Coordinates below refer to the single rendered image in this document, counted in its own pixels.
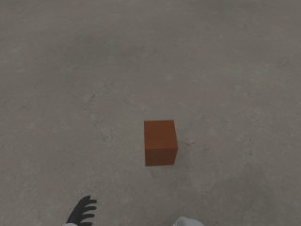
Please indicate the carton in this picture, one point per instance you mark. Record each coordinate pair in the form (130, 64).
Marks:
(160, 143)

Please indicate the left robot hand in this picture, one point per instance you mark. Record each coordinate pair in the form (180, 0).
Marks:
(77, 216)

